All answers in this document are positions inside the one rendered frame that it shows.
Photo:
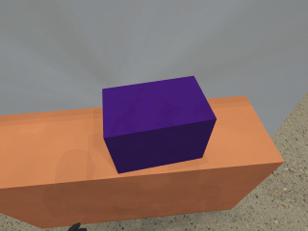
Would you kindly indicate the carton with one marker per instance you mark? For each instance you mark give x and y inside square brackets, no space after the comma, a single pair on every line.
[156,123]

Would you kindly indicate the pedestal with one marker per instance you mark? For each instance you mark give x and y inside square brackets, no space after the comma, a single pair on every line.
[56,169]

